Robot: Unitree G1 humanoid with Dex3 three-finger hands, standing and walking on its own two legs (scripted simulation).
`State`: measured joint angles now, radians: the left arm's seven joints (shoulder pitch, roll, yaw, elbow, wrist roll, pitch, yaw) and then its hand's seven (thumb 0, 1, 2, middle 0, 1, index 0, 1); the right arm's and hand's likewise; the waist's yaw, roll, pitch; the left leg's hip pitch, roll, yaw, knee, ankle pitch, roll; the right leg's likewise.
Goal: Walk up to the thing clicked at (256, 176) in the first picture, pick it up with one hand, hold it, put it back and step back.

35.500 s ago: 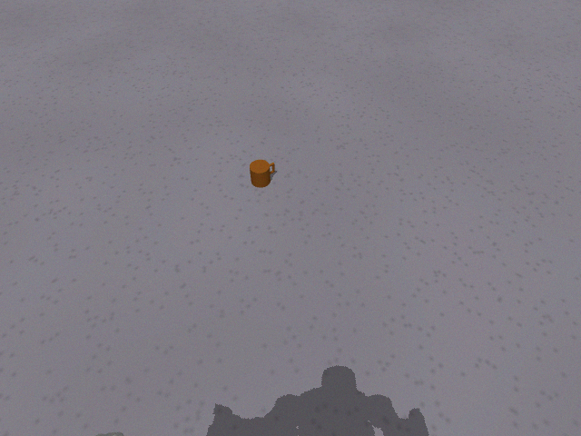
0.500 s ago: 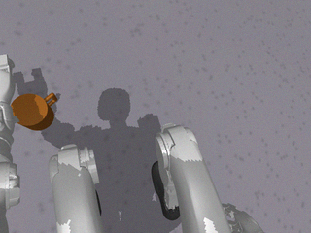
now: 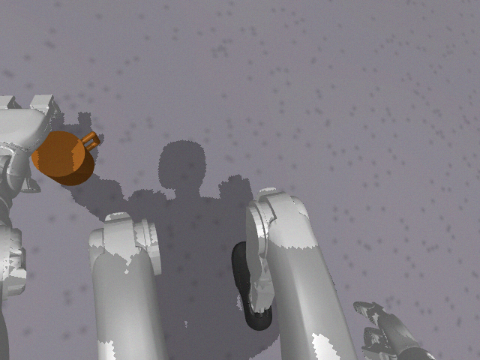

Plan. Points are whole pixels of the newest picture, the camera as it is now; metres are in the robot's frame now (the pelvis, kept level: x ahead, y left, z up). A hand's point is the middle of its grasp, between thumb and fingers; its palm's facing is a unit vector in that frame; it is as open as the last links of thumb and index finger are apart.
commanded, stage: withdraw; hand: left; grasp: from above
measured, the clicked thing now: (72, 154) +0.49 +0.25 -0.31
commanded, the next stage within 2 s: home in 0.10 s
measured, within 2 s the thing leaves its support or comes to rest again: neither
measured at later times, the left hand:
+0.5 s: hand out of the picture +0.47 +0.30 -0.09, palm faces -0.42 -0.17 -0.89, open 12.7 cm
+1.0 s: hand out of the picture +0.28 +0.23 +0.12, palm faces -0.13 -0.85 -0.52, open 7.5 cm
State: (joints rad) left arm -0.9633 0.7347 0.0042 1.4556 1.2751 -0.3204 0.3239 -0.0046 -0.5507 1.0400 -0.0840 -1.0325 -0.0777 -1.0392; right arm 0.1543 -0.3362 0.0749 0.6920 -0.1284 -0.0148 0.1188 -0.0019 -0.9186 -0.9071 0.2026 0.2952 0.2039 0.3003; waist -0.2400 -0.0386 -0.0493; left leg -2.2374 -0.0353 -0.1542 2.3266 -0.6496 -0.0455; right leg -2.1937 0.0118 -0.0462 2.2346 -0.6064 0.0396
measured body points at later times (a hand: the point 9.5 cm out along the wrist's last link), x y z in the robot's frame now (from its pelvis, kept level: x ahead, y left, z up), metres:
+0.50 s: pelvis +0.02 +0.01 +0.04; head +0.24 +0.04 +0.43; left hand +0.49 +0.31 -0.04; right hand +0.07 -0.25 -0.09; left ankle +0.09 +0.13 -0.32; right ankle +0.12 -0.13 -0.32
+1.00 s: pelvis +0.03 +0.00 +0.22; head +0.14 +0.04 +0.65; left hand +0.29 +0.27 +0.16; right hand +0.26 -0.22 +0.14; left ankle +0.09 +0.13 -0.32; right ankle +0.12 -0.13 -0.32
